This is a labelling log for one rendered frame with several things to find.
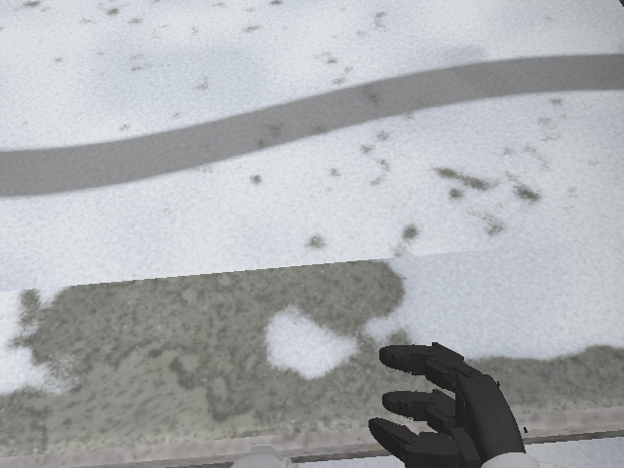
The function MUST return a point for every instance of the robot right hand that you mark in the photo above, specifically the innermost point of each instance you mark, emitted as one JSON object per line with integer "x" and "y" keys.
{"x": 473, "y": 428}

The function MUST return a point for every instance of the left robot shin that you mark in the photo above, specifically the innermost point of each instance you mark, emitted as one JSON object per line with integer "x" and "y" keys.
{"x": 265, "y": 449}

